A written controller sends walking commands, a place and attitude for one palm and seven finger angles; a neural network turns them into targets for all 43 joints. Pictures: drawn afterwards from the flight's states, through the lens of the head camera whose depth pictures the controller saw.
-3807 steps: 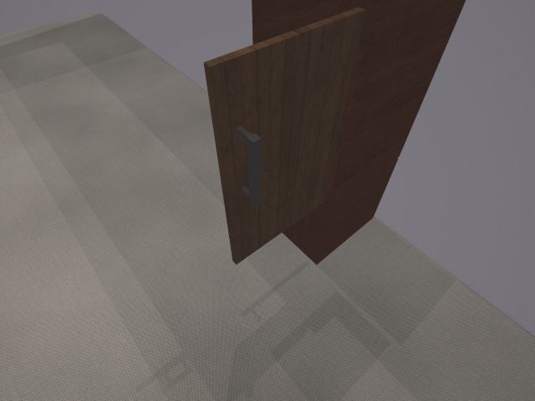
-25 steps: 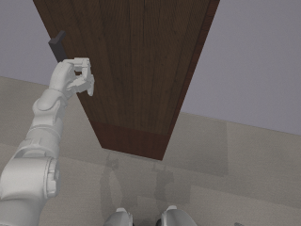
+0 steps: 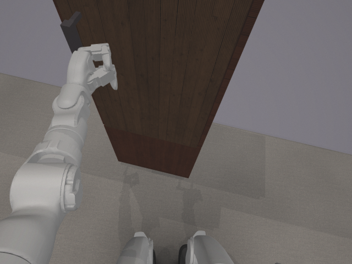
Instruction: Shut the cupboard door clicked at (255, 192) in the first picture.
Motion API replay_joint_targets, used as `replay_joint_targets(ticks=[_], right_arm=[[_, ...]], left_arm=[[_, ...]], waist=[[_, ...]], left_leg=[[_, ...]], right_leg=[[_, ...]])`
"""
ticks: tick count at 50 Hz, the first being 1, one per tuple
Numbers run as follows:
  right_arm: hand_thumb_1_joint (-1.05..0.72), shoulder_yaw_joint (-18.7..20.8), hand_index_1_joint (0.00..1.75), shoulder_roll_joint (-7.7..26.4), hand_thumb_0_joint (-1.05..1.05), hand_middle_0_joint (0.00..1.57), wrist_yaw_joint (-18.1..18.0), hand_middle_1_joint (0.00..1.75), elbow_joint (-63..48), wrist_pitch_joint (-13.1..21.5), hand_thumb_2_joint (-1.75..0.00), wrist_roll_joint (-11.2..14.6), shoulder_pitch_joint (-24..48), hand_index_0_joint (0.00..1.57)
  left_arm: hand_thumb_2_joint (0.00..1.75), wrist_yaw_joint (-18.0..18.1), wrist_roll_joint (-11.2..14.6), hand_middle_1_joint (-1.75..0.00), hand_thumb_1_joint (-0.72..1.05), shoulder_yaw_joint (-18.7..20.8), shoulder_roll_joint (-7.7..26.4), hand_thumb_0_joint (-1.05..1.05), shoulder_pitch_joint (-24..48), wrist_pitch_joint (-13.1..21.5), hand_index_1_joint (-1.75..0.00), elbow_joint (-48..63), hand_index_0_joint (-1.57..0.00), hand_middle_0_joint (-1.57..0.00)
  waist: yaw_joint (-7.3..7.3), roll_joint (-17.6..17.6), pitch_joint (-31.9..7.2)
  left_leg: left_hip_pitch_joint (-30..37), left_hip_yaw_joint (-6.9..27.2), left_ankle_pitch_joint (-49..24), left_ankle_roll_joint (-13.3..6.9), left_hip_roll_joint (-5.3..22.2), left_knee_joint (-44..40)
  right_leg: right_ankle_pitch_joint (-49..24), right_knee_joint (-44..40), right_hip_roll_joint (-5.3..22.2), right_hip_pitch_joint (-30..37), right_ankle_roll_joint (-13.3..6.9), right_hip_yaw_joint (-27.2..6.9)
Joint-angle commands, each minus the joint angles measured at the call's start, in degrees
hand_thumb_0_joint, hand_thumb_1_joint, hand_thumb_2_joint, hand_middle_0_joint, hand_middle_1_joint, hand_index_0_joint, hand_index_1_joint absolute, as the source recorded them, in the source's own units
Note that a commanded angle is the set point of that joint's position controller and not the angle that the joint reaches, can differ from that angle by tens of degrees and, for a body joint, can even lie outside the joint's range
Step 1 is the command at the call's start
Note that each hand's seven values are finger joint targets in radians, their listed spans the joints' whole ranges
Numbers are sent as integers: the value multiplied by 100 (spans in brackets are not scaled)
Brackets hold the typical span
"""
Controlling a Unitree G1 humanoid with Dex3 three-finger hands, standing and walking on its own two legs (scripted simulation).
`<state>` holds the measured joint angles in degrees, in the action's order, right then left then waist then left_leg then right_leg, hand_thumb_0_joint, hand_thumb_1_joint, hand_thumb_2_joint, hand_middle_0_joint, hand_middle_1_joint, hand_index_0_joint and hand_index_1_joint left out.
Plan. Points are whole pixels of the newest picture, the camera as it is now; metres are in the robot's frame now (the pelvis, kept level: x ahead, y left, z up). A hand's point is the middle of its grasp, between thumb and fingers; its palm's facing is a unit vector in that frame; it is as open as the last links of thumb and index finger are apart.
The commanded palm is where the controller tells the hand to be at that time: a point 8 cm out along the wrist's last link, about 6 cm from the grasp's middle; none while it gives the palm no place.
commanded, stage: pull the fist back off the door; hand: left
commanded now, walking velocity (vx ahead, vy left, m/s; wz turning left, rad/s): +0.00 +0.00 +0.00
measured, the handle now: (84, 54) +0.57 +0.20 +0.10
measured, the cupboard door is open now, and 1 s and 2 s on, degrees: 0 0 0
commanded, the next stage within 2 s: draw the hand back to the body in 0.78 s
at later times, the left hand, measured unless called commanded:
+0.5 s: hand (119, 80) +0.49 +0.11 +0.10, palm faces +0.00 -1.00 -0.01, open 3.1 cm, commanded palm +0.45 +0.16 +0.10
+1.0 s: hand (115, 99) +0.43 +0.11 +0.11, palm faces -0.03 -1.00 -0.02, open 3.1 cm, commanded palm +0.39 +0.17 +0.12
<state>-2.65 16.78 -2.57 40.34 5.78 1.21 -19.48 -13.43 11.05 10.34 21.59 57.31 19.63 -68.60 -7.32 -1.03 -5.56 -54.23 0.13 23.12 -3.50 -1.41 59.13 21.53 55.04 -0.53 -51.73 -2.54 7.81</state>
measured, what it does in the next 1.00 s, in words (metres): shifts its weight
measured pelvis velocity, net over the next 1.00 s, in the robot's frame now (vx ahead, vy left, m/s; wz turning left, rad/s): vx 0.05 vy -0.01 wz -0.03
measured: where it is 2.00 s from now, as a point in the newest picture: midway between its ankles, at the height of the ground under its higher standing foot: outside the picture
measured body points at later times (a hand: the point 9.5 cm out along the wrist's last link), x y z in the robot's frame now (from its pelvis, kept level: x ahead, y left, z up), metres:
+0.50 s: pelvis +0.04 -0.01 +0.03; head +0.11 -0.02 +0.47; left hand +0.49 +0.17 +0.10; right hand +0.05 -0.28 -0.09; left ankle +0.05 +0.07 -0.67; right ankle +0.05 -0.10 -0.67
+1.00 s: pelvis +0.05 -0.01 +0.03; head +0.09 -0.02 +0.48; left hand +0.42 +0.17 +0.11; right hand +0.20 -0.25 -0.07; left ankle +0.05 +0.07 -0.67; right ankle +0.05 -0.10 -0.67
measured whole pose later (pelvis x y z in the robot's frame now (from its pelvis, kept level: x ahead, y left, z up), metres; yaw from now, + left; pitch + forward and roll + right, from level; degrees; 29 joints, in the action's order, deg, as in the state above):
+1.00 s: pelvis +0.05 -0.01 +0.03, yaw -2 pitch +10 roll -1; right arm -1.7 13.3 -0.1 32.8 0.8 2.0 -12.7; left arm -4.1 9.1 6.1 10.3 19.7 19.3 -33.3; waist -1.3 -1.6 -6.2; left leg -34.4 -2.5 24.3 -2.6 -0.9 48.5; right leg 23.1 47.2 -1.8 -34.3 -3.1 4.2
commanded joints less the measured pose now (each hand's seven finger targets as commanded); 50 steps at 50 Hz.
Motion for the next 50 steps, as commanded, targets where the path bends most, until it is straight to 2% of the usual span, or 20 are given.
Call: replay_joint_targets(ticks=[1,2,3,4,6,8,10,15,17,21,24,29,35,37,40,43,45,46,48,50], right_arm=[[-90,427,30,946,0,20,200,30,-386,168,-90,-230,-886,20],[-90,437,30,944,0,20,275,30,-409,136,-90,-258,-929,20],[-90,440,30,971,0,20,324,30,-408,109,-90,-317,-1031,20],[-90,443,30,955,0,20,384,30,-446,60,-90,-331,-1025,20],[-90,461,30,960,0,20,434,30,-541,-33,-90,-319,-994,20],[-90,472,30,984,0,20,438,30,-698,-119,-90,-275,-985,20],[-90,477,30,931,0,20,403,30,-846,-210,-90,-192,-927,20],[-90,506,30,804,0,20,360,30,-962,-334,-90,-101,-876,20],[-90,536,30,782,0,20,352,30,-987,-389,-90,-80,-859,20],[-90,563,30,718,0,20,360,30,-1056,-464,-90,-48,-783,20],[-90,579,30,668,0,20,373,30,-1132,-479,-90,-15,-651,20],[-90,612,30,591,0,20,325,30,-1257,-425,-90,47,-373,20],[-90,588,30,534,0,20,260,30,-1259,-344,-90,86,-40,20],[-90,567,30,539,0,20,240,30,-1217,-348,-90,96,66,20],[-90,551,30,525,0,20,207,30,-1218,-321,-90,90,177,20],[-90,516,30,542,0,20,165,30,-1220,-309,-90,65,247,20],[-90,470,30,488,0,20,175,30,-1245,-309,-90,64,344,20],[-90,469,30,470,0,20,196,30,-1308,-291,-90,63,396,20],[-90,452,30,494,0,20,186,30,-1436,-307,-90,65,455,20],[-90,422,30,435,0,20,189,30,-1538,-314,-90,99,550,20]], left_arm=[[90,1620,-248,-150,90,664,733,0,3311,337,-150,1082,-130,-130],[90,1687,-564,-150,90,430,720,0,3376,442,-150,1159,-130,-130],[90,1748,-871,-150,90,575,1061,0,3420,571,-150,1109,-130,-130],[90,1736,-1153,-150,90,438,1097,0,3256,681,-150,1078,-130,-130],[90,1625,-1289,-150,90,413,1176,0,3069,850,-150,1117,-130,-130],[90,1438,-1054,-150,90,730,1339,0,2509,877,-150,1049,-130,-130],[90,1223,-718,-150,90,964,1377,0,2067,823,-150,1167,-130,-130],[90,943,-373,-150,90,674,760,0,1370,860,-150,1773,-130,-130],[90,908,-297,-150,90,764,768,0,800,881,-150,1903,-130,-130],[90,844,-274,-150,90,680,589,0,-124,875,-150,2316,-130,-130],[90,810,-244,-150,90,543,463,0,-545,836,-150,2981,-130,-130],[90,834,-60,-150,90,333,200,0,-1199,833,-150,4258,-130,-130],[90,820,-60,-150,90,-220,-373,0,-1881,644,-150,4729,-130,-130],[90,840,-110,-150,90,-418,-506,0,-1571,530,-150,4661,-130,-130],[90,891,-117,-150,90,-487,-605,0,-1485,416,-150,4667,-130,-130],[90,966,-108,-150,90,-155,-263,0,-1498,376,-150,4569,-130,-130],[90,988,-139,-150,90,-174,-305,0,-1468,408,-150,4573,-130,-130],[90,978,-144,-150,90,-178,-322,0,-1591,435,-150,4800,-130,-130],[90,980,-132,-150,90,141,58,0,-2135,408,-150,5021,-130,-130],[90,923,-75,-150,90,140,25,0,-2468,317,-150,5298,-130,-130]], waist=[[-582,-280,-2319],[-643,-444,-2382],[-587,-540,-2470],[-539,-710,-2498],[-467,-839,-2548],[-264,-714,-2773],[-127,-243,-2774],[-41,47,-2364],[46,274,-2202],[211,182,-2096],[320,-236,-2189],[387,-233,-2344],[313,-71,-1832],[203,-22,-1573],[220,70,-1656],[336,193,-1756],[394,50,-1852],[501,-194,-2029],[691,-195,-2254],[731,-122,-2214]], left_leg=[[1919,926,554,236,227,-1180],[1924,855,510,211,212,-1118],[1925,836,304,198,185,-1053],[1978,780,203,206,191,-1038],[2133,762,87,230,215,-1067],[2232,688,-292,230,197,-1106],[1911,421,-484,188,157,-1127],[1870,169,-714,134,137,-1269],[1778,49,-863,103,116,-1276],[1922,-49,-1261,92,87,-1349],[2290,-72,-1668,112,85,-1384],[2840,-48,-2319,125,125,-1405],[3069,39,-2424,160,173,-1478],[3039,104,-2063,182,182,-1533],[3112,137,-1956,187,164,-1529],[2977,126,-1879,188,134,-1514],[2978,132,-1933,213,128,-1523],[3109,127,-2049,230,123,-1538],[3148,96,-2226,220,113,-1593],[3136,43,-2241,208,115,-1703]], right_leg=[[159,-745,-54,207,179,-570],[175,-734,-48,164,179,-609],[98,-667,-52,211,145,-616],[77,-675,-51,221,126,-646],[16,-712,-74,316,81,-680],[-206,-753,-134,765,36,-700],[-437,-937,-152,1484,84,-790],[-869,-1171,-178,1994,127,-846],[-1131,-1262,-175,2251,146,-905],[-1704,-1271,-140,2504,158,-920],[-2147,-1225,-127,2629,139,-894],[-2727,-1205,-137,2799,159,-844],[-2650,-1257,-101,2507,178,-752],[-2277,-1301,-85,2283,166,-714],[-2138,-1315,-51,2276,157,-707],[-2140,-1284,-29,2472,140,-737],[-2178,-1227,-6,2507,120,-734],[-2219,-1194,-9,2588,99,-730],[-2403,-1208,-16,2950,82,-764],[-2527,-1295,-16,3173,100,-772]])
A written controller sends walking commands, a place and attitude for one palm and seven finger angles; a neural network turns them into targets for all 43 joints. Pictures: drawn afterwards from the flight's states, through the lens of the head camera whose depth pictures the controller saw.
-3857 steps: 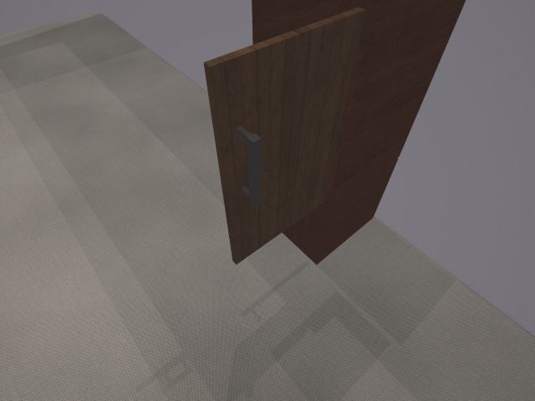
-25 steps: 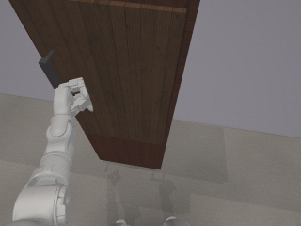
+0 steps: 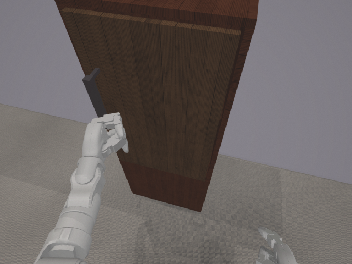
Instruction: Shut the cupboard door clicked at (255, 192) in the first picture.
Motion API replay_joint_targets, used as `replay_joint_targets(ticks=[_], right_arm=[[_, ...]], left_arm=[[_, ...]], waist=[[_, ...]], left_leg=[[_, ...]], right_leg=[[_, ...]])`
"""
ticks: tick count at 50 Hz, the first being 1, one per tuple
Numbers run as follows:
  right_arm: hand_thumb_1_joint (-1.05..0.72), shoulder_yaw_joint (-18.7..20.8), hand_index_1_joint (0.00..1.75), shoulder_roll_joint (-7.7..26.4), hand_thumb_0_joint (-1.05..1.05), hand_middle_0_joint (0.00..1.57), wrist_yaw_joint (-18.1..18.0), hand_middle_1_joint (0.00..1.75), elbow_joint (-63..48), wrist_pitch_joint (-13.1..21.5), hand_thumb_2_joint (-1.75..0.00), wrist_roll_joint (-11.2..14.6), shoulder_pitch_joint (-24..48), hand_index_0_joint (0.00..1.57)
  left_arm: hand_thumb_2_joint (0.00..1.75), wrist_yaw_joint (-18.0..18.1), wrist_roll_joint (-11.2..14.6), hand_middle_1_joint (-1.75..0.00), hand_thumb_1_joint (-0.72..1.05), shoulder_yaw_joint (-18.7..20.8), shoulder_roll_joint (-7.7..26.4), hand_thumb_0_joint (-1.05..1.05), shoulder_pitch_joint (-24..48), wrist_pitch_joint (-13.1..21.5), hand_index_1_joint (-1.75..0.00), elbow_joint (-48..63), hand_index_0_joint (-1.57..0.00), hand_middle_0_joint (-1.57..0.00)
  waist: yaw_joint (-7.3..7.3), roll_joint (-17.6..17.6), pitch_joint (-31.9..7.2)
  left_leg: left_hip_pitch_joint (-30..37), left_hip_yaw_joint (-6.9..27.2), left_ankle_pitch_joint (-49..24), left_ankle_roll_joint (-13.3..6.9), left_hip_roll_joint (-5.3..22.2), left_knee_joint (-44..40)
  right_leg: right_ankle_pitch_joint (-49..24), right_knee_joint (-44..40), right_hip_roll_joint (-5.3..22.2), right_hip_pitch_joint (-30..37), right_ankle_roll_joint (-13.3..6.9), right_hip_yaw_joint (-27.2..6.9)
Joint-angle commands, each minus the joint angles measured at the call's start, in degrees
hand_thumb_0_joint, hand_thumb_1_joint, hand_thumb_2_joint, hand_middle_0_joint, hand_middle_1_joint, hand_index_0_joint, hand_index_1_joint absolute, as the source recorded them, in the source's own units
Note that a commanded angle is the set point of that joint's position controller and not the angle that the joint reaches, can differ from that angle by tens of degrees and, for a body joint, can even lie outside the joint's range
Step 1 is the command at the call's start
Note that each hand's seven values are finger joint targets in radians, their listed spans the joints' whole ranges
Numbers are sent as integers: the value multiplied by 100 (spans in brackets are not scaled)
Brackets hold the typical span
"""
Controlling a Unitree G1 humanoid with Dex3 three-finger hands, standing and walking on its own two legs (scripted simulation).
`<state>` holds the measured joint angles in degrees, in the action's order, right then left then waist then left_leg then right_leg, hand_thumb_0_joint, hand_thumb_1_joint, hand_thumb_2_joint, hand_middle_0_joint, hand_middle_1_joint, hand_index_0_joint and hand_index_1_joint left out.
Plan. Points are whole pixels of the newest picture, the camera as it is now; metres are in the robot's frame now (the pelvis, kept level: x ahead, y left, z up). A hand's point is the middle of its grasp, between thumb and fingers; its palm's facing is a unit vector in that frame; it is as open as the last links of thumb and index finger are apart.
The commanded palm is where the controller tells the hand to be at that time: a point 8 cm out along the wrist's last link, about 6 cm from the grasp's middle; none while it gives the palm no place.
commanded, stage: draw the hand back to the body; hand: left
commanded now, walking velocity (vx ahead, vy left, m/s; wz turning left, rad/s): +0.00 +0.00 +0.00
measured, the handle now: (101, 100) +0.51 +0.23 +0.07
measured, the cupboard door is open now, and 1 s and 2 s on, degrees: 0 0 0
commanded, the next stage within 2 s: step back with the hand held close in 1.48 s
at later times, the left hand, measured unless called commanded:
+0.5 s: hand (76, 161) +0.28 +0.20 +0.13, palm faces +0.11 -0.98 -0.16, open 3.0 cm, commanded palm +0.24 +0.25 +0.15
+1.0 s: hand (3, 178) +0.22 +0.27 +0.18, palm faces +0.39 -0.84 -0.36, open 5.3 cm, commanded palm +0.17 +0.31 +0.21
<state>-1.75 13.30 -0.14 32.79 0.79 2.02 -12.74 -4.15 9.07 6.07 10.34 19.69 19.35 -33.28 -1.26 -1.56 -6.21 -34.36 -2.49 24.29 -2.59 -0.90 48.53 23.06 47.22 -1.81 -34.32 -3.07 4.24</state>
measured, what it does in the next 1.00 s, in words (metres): stands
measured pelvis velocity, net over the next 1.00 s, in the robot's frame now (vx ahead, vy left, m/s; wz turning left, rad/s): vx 0.02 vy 0.02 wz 0.01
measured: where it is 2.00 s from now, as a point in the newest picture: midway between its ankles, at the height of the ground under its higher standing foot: outside the picture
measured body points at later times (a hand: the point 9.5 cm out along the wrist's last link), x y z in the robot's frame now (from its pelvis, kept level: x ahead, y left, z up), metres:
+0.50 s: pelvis -0.01 +0.01 +0.03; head -0.02 -0.01 +0.48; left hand +0.27 +0.25 +0.14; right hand +0.17 -0.23 -0.05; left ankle +0.00 +0.09 -0.70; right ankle +0.00 -0.09 -0.70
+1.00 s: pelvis +0.02 +0.02 +0.04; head -0.01 -0.01 +0.49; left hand +0.19 +0.31 +0.20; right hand +0.21 -0.19 -0.05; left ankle +0.00 +0.09 -0.70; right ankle +0.00 -0.09 -0.70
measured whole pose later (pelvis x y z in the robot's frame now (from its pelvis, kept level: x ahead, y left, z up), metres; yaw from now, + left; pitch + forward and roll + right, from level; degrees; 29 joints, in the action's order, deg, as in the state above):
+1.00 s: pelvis +0.02 +0.02 +0.04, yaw +0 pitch -3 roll -1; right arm -2.5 13.1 -3.1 35.4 3.7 1.0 -11.6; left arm 5.2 4.2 14.8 18.8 -23.3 3.1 17.9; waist 3.5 -4.8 -0.8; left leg -5.5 -2.4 15.5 -3.8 -2.7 24.2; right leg 14.1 22.6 -1.2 -5.2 -1.2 3.1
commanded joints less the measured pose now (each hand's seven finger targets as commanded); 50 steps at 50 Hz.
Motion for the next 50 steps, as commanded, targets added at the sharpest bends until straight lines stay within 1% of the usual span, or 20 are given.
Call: replay_joint_targets(ticks=[1,2,3,6,10,14,16,20,21,23,25,30,31,33,36,39,42,44,47,50], right_arm=[[-90,324,30,786,0,20,-58,30,-833,186,-90,31,-101,20],[-90,307,30,784,0,20,-68,30,-873,190,-90,51,-58,20],[-90,310,30,824,0,20,-100,30,-887,182,-90,74,-57,20],[-90,284,30,840,0,20,-171,30,-933,214,-90,147,92,20],[-90,246,30,848,0,20,-279,30,-939,369,-90,179,238,20],[-90,221,30,818,0,20,-331,30,-969,568,-90,178,360,20],[-90,200,30,811,0,20,-350,30,-963,647,-90,176,419,20],[-90,166,30,813,0,20,-375,30,-993,737,-90,197,535,20],[-90,237,30,673,0,20,-445,30,-935,632,-90,109,712,20],[-90,219,30,670,0,20,-477,30,-954,584,-90,90,724,20],[-90,190,30,666,0,20,-488,30,-906,535,-90,67,723,20],[-90,140,30,623,0,20,-487,30,-868,519,-90,-2,787,20],[-90,140,30,609,0,20,-479,30,-858,523,-90,-10,811,20],[-90,144,30,639,0,20,-493,30,-798,551,-90,-38,856,20],[-90,137,30,592,0,20,-465,30,-770,568,-90,-64,849,20],[-90,146,30,600,0,20,-435,30,-747,600,-90,-87,861,20],[-90,169,30,622,0,20,-391,30,-724,600,-90,-103,856,20],[-90,194,30,607,0,20,-363,30,-730,611,-90,-109,840,20],[-90,217,30,598,0,20,-335,30,-723,597,-90,-129,847,20],[-90,237,30,582,0,20,-314,30,-714,603,-90,-125,849,20]], left_arm=[[90,-47,155,-150,90,616,1196,0,1092,295,-150,1920,-130,-130],[90,-101,211,-150,90,594,1151,0,894,190,-150,1934,-130,-130],[90,-143,275,-150,90,707,1256,0,690,93,-150,1887,-130,-130],[90,-323,408,-150,90,517,1082,0,666,-173,-150,2120,-130,-130],[90,-478,522,-150,90,490,1168,0,599,-371,-150,2674,-130,-130],[90,-538,594,-150,90,617,1331,0,104,-437,-150,3365,-130,-130],[90,-538,613,-147,90,778,1480,0,-120,-505,-147,3570,-127,-127],[90,-563,660,-135,90,937,1571,0,-540,-854,-135,3688,-116,-116],[90,14,4,-132,90,682,1779,0,-549,-841,-132,4128,-113,-113],[90,411,-101,-126,90,500,1422,0,-1098,-1002,-126,4244,-108,-108],[90,614,-233,-120,90,534,1461,0,-1312,-1080,-120,4534,-102,-102],[90,889,-389,-105,90,747,1635,0,-1897,-1163,-105,5200,-89,-89],[90,915,-399,-102,90,738,1596,0,-1979,-1173,-102,5320,-86,-86],[90,968,-446,-96,90,867,1728,0,-2033,-1207,-96,5445,-81,-81],[90,1016,-484,-87,90,896,1640,0,-2320,-1221,-87,5715,-72,-72],[90,1023,-495,-78,90,942,1600,0,-2655,-1261,-78,5877,-64,-64],[90,1037,-511,-69,90,1175,1712,0,-3014,-1272,-69,6040,-56,-56],[90,1033,-505,-63,90,1301,1754,0,-3314,-1277,-63,6235,-50,-50],[90,1040,-489,-54,90,1602,1914,0,-3647,-1267,-54,6395,-42,-42],[90,1046,-474,-45,90,1875,2066,0,-3918,-1243,-45,6608,-34,-34]], waist=[[169,-16,-2114],[158,63,-1911],[135,434,-1735],[30,460,-1094],[19,140,-946],[105,-101,-1076],[177,-123,-1001],[194,91,-597],[275,51,-304],[223,195,-55],[221,-41,-144],[278,-159,-167],[279,-305,-141],[287,-186,9],[312,-342,8],[334,-286,99],[388,-155,65],[423,-288,11],[465,-117,16],[495,-214,18]], left_leg=[[1111,296,-2340,112,64,-707],[1030,273,-2210,99,60,-772],[927,294,-2081,72,72,-832],[898,276,-1528,48,73,-1068],[1197,326,-1226,21,60,-1240],[1496,366,-1273,13,64,-1362],[1514,382,-1204,35,60,-1464],[1509,399,-984,33,66,-1651],[1586,389,-936,37,110,-1892],[1685,416,-839,31,148,-2034],[2038,417,-1058,41,188,-2203],[2462,405,-1586,70,219,-2525],[2521,403,-1585,86,224,-2591],[2592,405,-1698,70,232,-2666],[2755,443,-1937,120,245,-2775],[2822,477,-2147,146,264,-2849],[2856,500,-2459,180,276,-2838],[2919,493,-2823,218,296,-2814],[2875,456,-2957,219,287,-2761],[2831,453,-3097,242,289,-2739]], right_leg=[[-2697,-556,115,1569,150,-414],[-2652,-640,112,1610,159,-413],[-2544,-733,107,1667,175,-402],[-1981,-1052,118,1475,210,-413],[-1466,-1303,136,1466,186,-440],[-1415,-1394,138,1611,169,-426],[-1296,-1457,147,1701,157,-413],[-989,-1684,168,1713,179,-410],[-797,-2064,316,1814,140,-685],[-625,-2239,319,1865,170,-617],[-944,-2278,297,2085,150,-557],[-1499,-2429,254,2549,132,-432],[-1473,-2474,253,2596,131,-431],[-1571,-2593,218,2587,142,-417],[-1700,-2595,213,2759,115,-368],[-1813,-2632,204,2847,124,-347],[-1989,-2625,189,2935,127,-322],[-2165,-2603,209,3041,133,-324],[-2311,-2603,206,3078,150,-311],[-2383,-2596,223,3139,151,-316]])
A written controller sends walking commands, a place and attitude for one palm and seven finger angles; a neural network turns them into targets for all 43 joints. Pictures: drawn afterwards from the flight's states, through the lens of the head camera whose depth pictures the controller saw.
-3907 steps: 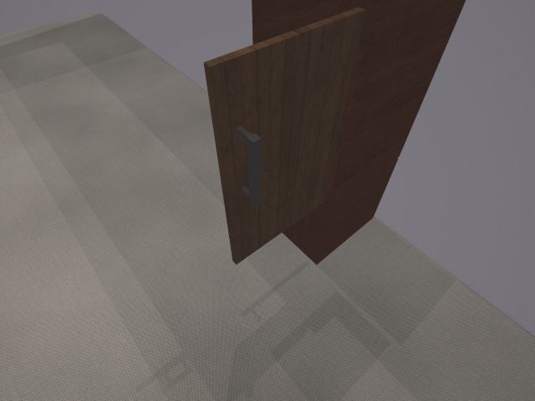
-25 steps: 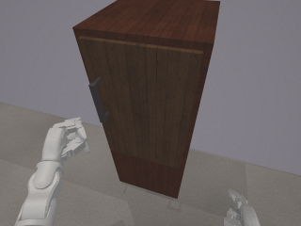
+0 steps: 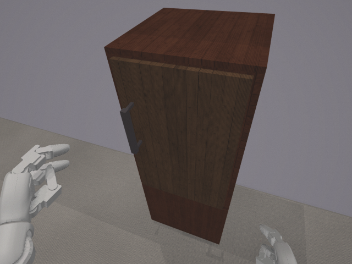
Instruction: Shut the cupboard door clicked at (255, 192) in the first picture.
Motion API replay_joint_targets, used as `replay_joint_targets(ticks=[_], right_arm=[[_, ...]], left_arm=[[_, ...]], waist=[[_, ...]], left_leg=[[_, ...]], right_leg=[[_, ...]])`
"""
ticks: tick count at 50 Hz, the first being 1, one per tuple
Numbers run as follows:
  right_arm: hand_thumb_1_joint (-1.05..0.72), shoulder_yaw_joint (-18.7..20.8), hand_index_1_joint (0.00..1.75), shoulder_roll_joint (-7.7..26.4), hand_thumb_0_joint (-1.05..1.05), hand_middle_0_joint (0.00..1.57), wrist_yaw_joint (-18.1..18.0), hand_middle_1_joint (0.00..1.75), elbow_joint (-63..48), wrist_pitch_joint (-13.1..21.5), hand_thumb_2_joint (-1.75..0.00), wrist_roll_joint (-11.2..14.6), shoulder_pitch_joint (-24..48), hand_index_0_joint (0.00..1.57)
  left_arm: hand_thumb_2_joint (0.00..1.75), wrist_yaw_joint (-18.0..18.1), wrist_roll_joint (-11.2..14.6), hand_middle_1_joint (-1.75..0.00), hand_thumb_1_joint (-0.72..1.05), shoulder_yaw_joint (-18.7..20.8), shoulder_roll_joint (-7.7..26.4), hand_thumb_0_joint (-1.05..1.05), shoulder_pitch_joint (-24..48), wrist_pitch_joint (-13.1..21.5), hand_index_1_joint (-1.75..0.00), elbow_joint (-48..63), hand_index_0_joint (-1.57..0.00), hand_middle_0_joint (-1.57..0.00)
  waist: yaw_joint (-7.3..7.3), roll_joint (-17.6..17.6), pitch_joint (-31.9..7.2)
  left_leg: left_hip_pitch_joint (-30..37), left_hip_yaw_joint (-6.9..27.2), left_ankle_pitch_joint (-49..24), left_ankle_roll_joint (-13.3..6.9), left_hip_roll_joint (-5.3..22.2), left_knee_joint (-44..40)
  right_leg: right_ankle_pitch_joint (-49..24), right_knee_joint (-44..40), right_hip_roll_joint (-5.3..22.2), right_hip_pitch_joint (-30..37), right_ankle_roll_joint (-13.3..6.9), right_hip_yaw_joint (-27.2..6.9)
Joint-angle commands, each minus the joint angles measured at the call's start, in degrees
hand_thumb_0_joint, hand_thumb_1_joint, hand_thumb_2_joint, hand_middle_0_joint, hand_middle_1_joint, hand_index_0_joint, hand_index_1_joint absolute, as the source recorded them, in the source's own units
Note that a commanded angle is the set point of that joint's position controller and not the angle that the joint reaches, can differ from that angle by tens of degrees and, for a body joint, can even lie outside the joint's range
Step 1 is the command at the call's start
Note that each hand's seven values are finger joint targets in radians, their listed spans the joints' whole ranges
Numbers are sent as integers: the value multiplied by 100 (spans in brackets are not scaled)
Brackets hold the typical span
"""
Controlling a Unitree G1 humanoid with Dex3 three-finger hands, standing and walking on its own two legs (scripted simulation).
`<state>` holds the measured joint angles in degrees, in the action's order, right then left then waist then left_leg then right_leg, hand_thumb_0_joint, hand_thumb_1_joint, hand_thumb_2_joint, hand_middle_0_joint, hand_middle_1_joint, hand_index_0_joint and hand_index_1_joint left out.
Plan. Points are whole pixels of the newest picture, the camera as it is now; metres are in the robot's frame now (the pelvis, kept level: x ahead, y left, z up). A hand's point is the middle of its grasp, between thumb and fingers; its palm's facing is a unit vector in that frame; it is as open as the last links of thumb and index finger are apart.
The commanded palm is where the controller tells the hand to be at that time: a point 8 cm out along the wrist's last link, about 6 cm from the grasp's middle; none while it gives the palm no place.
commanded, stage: draw the hand back to the body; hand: left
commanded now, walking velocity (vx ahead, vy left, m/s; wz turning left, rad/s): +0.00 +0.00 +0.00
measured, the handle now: (133, 129) +0.49 +0.20 +0.03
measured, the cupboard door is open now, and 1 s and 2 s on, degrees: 0 0 0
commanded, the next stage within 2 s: step back with the hand held close in 0.48 s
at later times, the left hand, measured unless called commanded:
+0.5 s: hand (46, 193) +0.18 +0.25 +0.16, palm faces +0.44 -0.81 -0.39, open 7.4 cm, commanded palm +0.14 +0.29 +0.17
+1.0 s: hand (40, 192) +0.18 +0.26 +0.16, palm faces +0.35 -0.79 -0.50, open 7.4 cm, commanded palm +0.13 +0.30 +0.17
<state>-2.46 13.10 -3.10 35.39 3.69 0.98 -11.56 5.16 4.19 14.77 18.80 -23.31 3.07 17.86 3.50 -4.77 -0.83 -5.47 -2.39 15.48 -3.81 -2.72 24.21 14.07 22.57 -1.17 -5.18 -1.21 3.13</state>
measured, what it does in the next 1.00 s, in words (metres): stands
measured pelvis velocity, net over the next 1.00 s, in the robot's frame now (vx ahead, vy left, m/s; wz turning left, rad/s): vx -0.03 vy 0.01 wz -0.04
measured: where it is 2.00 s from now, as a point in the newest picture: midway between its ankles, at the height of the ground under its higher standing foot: outside the picture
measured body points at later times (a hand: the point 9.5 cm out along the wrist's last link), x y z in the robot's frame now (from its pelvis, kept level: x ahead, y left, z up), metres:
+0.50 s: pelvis +0.00 -0.01 +0.00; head -0.03 -0.03 +0.45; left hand +0.15 +0.29 +0.18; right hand +0.18 -0.23 -0.09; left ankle -0.02 +0.07 -0.74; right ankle -0.02 -0.10 -0.74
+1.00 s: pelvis -0.03 +0.01 -0.01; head -0.03 +0.00 +0.44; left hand +0.16 +0.30 +0.19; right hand +0.14 -0.25 -0.09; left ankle -0.02 +0.07 -0.74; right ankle -0.02 -0.11 -0.74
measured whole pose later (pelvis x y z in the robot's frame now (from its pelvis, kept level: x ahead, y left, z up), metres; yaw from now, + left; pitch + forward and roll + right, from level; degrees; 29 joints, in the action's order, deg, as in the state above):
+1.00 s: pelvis -0.03 +0.01 -0.01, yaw -2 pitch +1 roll -1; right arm 1.0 14.6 -4.9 31.6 -2.2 1.5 -11.1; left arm 6.9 4.0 23.0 25.4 -31.8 8.4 26.0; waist -0.2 -2.1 -2.0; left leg -15.4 -4.8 16.2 -4.5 -2.5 30.6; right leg 14.5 30.0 -1.0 -16.2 -0.7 1.2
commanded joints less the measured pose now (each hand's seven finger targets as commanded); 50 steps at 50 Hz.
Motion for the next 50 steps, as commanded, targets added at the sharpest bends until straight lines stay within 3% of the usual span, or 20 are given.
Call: replay_joint_targets(ticks=[1,5,6,9,13,16,24,30,31,32,36,41,42,43,44,46,50], right_arm=[[-90,315,30,595,0,20,-15,30,-976,317,-90,-20,745,20],[-90,338,30,594,0,20,-26,30,-974,355,-90,-10,733,20],[-90,338,30,591,0,20,-26,30,-945,357,-90,-7,738,20],[-90,361,30,652,0,20,-44,30,-904,371,-90,5,707,20],[-90,392,30,685,0,20,-89,30,-884,404,-90,-9,713,20],[-90,366,30,631,0,20,-104,30,-906,453,-90,-28,751,20],[-90,326,30,581,0,20,-104,30,-856,480,-90,-16,769,20],[-90,370,30,599,0,20,-83,30,-887,424,-90,-7,745,20],[-90,455,30,799,0,20,-79,30,-1083,319,-90,37,644,20],[-90,459,30,729,0,20,-97,30,-946,264,-90,1,601,20],[-90,504,30,757,0,20,-86,30,-978,113,-90,-15,585,20],[-90,561,30,812,0,20,-166,30,-1174,-92,-90,8,587,20],[-90,573,30,800,0,20,-185,30,-1225,-140,-90,20,583,20],[-90,586,30,839,0,20,-211,30,-1246,-175,-90,2,611,20],[-90,574,30,784,0,20,-211,30,-1293,-229,-90,18,581,20],[-90,591,30,787,0,20,-210,30,-1343,-301,-90,23,535,20],[-90,594,30,798,0,20,-221,30,-1373,-365,-90,33,508,20]], left_arm=[[90,111,28,-42,90,1026,1185,0,296,382,-42,1519,-31,-31],[90,147,45,-30,90,1308,1347,0,57,421,-30,1703,-20,-20],[90,132,28,-30,90,1118,1142,0,39,412,-30,1569,-20,-20],[90,146,5,-30,90,919,991,0,235,379,-30,1391,-20,-20],[90,198,-32,-30,90,995,1139,0,373,429,-30,1471,-20,-20],[90,234,-24,-30,90,1095,1234,0,331,486,-30,1721,-20,-20],[90,221,-7,-30,90,1134,1211,0,228,464,-30,1588,-20,-20],[90,163,31,-30,90,1105,1124,0,56,463,-30,1378,-20,-20],[90,219,-18,-30,90,1740,1816,0,775,706,-30,1775,-20,-20],[90,195,-5,-30,90,1442,1431,0,245,760,-30,1366,-20,-20],[90,226,-66,-30,90,1207,1279,0,-82,882,-30,1471,-20,-20],[90,305,-38,-30,90,1522,1581,0,-437,903,-30,1849,-20,-20],[90,312,-36,-30,90,1574,1623,0,-498,890,-30,1904,-20,-20],[90,327,-33,-30,90,1731,1783,0,-523,884,-30,2000,-20,-20],[90,328,-14,-30,90,1702,1720,0,-654,865,-30,1978,-20,-20],[90,329,4,-30,90,1740,1705,0,-780,843,-30,1910,-20,-20],[90,351,-10,-30,90,1654,1621,0,-851,829,-30,1823,-20,-20]], waist=[[18,63,-438],[44,61,-420],[-4,106,-227],[-84,129,71],[-60,272,-118],[11,23,-484],[2,-124,-51],[1,257,-80],[-219,230,-42],[-269,497,-174],[-320,347,-520],[-300,203,-1050],[-299,262,-1127],[-270,79,-1223],[-284,192,-1228],[-307,331,-1194],[-348,304,-918]], left_leg=[[-84,438,-2216,363,476,-304],[-118,438,-2012,366,474,-321],[-179,424,-1881,350,475,-341],[-218,445,-1406,311,490,-427],[-192,446,-1145,249,461,-441],[-145,421,-1231,239,398,-394],[-275,401,-1297,281,409,-424],[-259,335,-1262,235,422,-404],[-681,511,-727,82,569,-107],[-543,534,-627,72,529,128],[-530,535,-919,134,572,366],[-617,674,-2560,189,827,239],[-612,664,-2820,193,861,261],[-633,685,-3125,225,882,279],[-725,716,-3276,236,924,306],[-869,710,-3186,228,958,348],[-1318,776,-2159,151,1004,189]], right_leg=[[-1486,-134,161,198,-32,-215],[-1340,-151,151,159,-26,-209],[-1240,-178,149,42,-21,-208],[-882,-264,158,-198,-9,-220],[-718,-287,154,-139,-6,-229],[-848,-206,184,108,-27,-259],[-907,-277,163,8,-43,-271],[-917,-297,168,-21,-11,-291],[-1061,-499,534,-343,-50,-1029],[-1030,-578,768,-513,-125,-1184],[-1410,-323,1029,-600,-244,-1255],[-2630,553,720,-198,-84,-846],[-2778,656,662,-173,-47,-818],[-2908,777,623,-115,-48,-787],[-2919,859,620,-81,-45,-774],[-2871,913,627,-118,-52,-847],[-2237,856,611,-278,-24,-957]])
